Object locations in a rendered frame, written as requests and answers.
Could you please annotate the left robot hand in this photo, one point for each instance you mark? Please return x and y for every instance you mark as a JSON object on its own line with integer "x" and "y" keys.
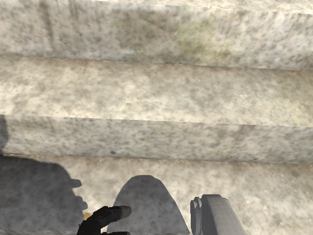
{"x": 103, "y": 217}

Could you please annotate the right robot thigh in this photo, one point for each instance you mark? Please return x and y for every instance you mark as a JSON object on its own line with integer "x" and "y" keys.
{"x": 213, "y": 215}

